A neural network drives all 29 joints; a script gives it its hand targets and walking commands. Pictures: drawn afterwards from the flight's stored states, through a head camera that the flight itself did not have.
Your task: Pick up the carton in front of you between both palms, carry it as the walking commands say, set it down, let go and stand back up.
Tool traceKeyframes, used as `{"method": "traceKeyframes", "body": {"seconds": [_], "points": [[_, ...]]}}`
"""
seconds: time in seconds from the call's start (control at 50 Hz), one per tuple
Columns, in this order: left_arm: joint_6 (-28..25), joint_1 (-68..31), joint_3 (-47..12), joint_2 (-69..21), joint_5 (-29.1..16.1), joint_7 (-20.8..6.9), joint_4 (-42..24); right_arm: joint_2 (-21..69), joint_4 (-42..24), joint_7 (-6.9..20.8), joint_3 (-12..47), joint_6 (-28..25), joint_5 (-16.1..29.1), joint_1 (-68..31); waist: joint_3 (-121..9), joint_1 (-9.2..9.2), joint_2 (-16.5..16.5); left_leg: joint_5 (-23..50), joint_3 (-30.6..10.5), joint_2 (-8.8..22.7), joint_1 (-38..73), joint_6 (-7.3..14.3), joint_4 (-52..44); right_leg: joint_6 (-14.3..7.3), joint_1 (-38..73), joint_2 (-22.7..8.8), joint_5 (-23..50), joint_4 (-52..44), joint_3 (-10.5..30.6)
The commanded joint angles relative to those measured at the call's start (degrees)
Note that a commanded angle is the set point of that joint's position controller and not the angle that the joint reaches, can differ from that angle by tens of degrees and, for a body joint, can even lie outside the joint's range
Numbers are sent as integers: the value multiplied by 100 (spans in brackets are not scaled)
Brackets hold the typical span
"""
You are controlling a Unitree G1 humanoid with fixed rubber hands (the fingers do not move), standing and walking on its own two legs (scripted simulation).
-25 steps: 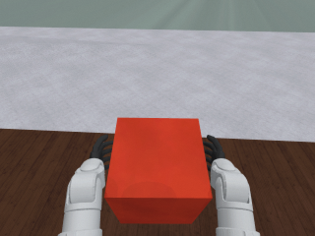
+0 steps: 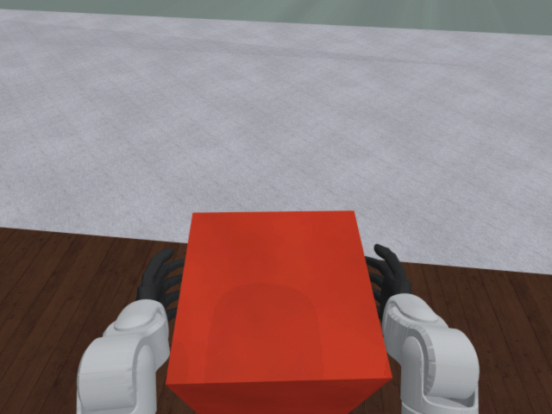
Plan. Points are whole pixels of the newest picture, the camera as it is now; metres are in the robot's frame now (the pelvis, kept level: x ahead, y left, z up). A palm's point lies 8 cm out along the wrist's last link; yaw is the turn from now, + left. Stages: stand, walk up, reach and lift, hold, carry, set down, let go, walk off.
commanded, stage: carry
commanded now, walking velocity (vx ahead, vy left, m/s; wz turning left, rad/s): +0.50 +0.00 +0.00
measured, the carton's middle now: (274, 322) +0.25 +0.01 +0.03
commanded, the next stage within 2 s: none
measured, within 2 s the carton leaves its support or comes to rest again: neither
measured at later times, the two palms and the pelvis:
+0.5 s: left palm (201, 158) +0.58 +0.16 +0.06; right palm (351, 173) +0.54 -0.13 +0.06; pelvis +0.32 +0.05 +0.00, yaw -6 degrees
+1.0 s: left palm (235, 69) +0.93 +0.13 +0.09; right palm (346, 71) +0.94 -0.17 +0.09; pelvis +0.59 -0.02 -0.02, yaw -2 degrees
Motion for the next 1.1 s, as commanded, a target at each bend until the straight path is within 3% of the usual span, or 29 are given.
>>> {"method": "traceKeyframes", "body": {"seconds": [0.0,0.04,0.06,0.12,0.16,0.2,0.22,0.24,0.26,0.28,0.3,0.36,0.42,0.52,0.66,0.7,0.72,0.74,0.76,0.78,0.8,0.82,0.86,0.92,0.96,0.98,1.0,1.04,1.08], "points": [[37,-2712,-3971,-4425,-2087,-968,-631,4645,-226,870,3552,-103,1613,-2110,-538,-34,-267,643,114,59,-1246,-46,-488,-120,1722,-1452,2821,-853,1417],[82,-2711,-3992,-4358,-2107,-1032,-383,4530,65,792,3341,-83,1298,-1879,-185,-13,-79,905,370,-123,-1384,-55,-1321,-181,1658,-1393,3837,-886,1192],[80,-2574,-3858,-4323,-2144,-1060,-311,4613,175,780,3385,-53,1368,-1908,-163,9,-637,957,411,-102,-1434,-51,-1500,-28,1813,-1343,4009,-811,990],[9,-2446,-3788,-4547,-2067,-1176,-220,4767,-624,835,3757,-139,1418,-2276,-16,-44,-1237,1511,870,-372,-185,72,-2492,25,1144,-1093,3537,-1128,300],[-6,-2460,-3730,-4597,-1955,-1156,-179,4795,-211,900,3715,-98,1434,-2081,-108,-82,-648,1712,920,-549,387,176,-2591,-26,1104,-1212,4665,-642,237],[-47,-2421,-3632,-4528,-1791,-1168,-61,4940,-202,977,3773,-127,1616,-2432,-127,-51,-1122,1498,1247,-735,832,209,-2806,72,1249,-1064,5785,249,-154],[-56,-2249,-3658,-4547,-1724,-1185,124,4826,-152,991,3777,-152,1534,-2355,-854,-205,-850,1538,1374,-921,2317,378,-3243,257,839,-820,5425,1416,-346],[-124,-2457,-3719,-4627,-1812,-1173,-64,5167,-342,1058,3867,-223,1716,-2343,-1612,-442,-629,714,595,-340,3951,484,-3049,334,-84,-689,3993,2675,-166],[-179,-2576,-4051,-4988,-1874,-1133,-450,5049,-502,1114,3870,-312,1821,-2354,-2035,-358,1244,291,-2378,1469,4755,988,-3653,465,-1405,-183,1383,4408,-34],[-216,-2561,-3992,-4840,-1672,-1150,-344,5176,-123,1166,3861,-326,1721,-2142,-1799,-297,1539,343,-3828,1953,4681,1541,-4699,462,-2403,295,-748,5592,599],[-261,-2453,-3935,-5078,-1780,-1175,-178,5276,-200,1211,3859,-396,1807,-2145,-1714,-301,1371,318,-3506,1964,4363,1519,-4718,361,-2601,-79,-581,6125,1192],[-413,-2141,-3825,-5322,-1513,-1150,44,5731,-74,1328,4020,-549,1922,-2062,-1270,-200,382,613,-1814,1526,3191,1022,-4695,244,-2647,-665,47,5415,1236],[-608,-2080,-4103,-5662,-1677,-1193,-79,5759,-560,1375,4095,-732,1921,-2240,-1325,-220,520,536,-653,1197,2715,769,-4898,415,-2049,-518,-120,3627,729],[-659,-1817,-4204,-5455,-1515,-1032,-131,5129,-550,1416,3986,-679,1899,-1702,-859,-232,1122,1205,-226,941,3153,825,-4910,462,-2472,-329,824,2046,243],[-426,-2998,-3785,-4059,-1599,-799,-108,3793,-127,1021,3667,-505,1642,-2453,23,-438,930,2157,153,706,3164,827,-4325,267,-2375,-100,1275,1361,-187],[-362,-3376,-3665,-3664,-1769,-689,86,3564,-60,840,3581,-482,1695,-3086,-503,-202,906,3223,308,906,3114,768,-3263,89,-1285,71,931,1052,-168],[-336,-3481,-3460,-3504,-1643,-608,237,3452,103,763,3284,-445,1674,-3378,-801,103,544,3227,628,473,2741,480,-2162,79,-250,36,914,922,-232],[-327,-3457,-3238,-3099,-1419,-523,685,3235,256,690,3396,-380,1604,-3812,-1073,120,-384,1854,637,-52,1423,168,-508,-251,860,-954,1339,627,1398],[-314,-3570,-2925,-2829,-1364,-402,860,3159,371,616,3277,-303,1573,-3874,-1354,214,-1720,-897,344,-806,93,-23,587,-786,1890,-2079,2343,231,3473],[-302,-3866,-3016,-3167,-1656,-363,970,3037,497,526,3076,-317,1647,-4104,-1526,212,-1366,-1416,-145,-720,-493,112,1528,-1178,1982,-2399,2894,99,3862],[-333,-4152,-3079,-3121,-1623,-331,801,3387,791,497,3007,-318,1680,-4167,-1650,50,-1169,-1480,-537,-466,-542,260,1694,-1133,1763,-2116,3247,273,3134],[-335,-4627,-3139,-3435,-1745,-328,1032,3479,1029,461,2949,-319,1587,-4542,-1407,200,-967,-1276,-529,-391,-536,294,1690,-1024,1345,-1966,4121,434,2726],[-405,-5323,-3339,-3976,-1938,-344,981,3814,1168,465,2762,-412,1562,-4704,-1672,-116,5,-799,-725,-61,-107,376,1036,-793,880,-1797,3883,414,1869],[-559,-6093,-3275,-4176,-1923,-394,1240,4177,1588,492,2721,-525,1492,-5471,-1708,-7,-466,-781,-237,-274,959,255,-961,-654,149,-1424,3755,474,1136],[-539,-6168,-3206,-4222,-1783,-367,1750,4090,1959,464,2508,-581,1476,-5638,-1693,4,-152,-732,-10,-533,1115,217,-1761,-598,253,-1312,3816,662,927],[-607,-6255,-3030,-4184,-1847,-354,1713,4070,2073,427,2549,-571,1374,-5552,-1777,3,-657,-449,-122,-456,1033,289,-1888,-578,442,-1321,4166,813,941],[-583,-6315,-2921,-4281,-1882,-369,1927,4164,1867,416,2603,-622,1555,-5909,-1806,-75,-931,324,27,-507,1173,274,-2320,-435,508,-1282,4477,984,629],[-576,-6332,-2793,-4262,-1715,-340,2030,4246,2215,452,2415,-599,1524,-5926,-1910,-115,-508,1942,-37,-249,1792,311,-3110,-103,256,-930,4274,1553,598],[-556,-6450,-2759,-4448,-1639,-338,2237,4240,2167,485,2388,-614,1513,-6185,-2144,53,305,4387,-710,528,2536,591,-2744,156,-369,-728,2011,1779,546]]}}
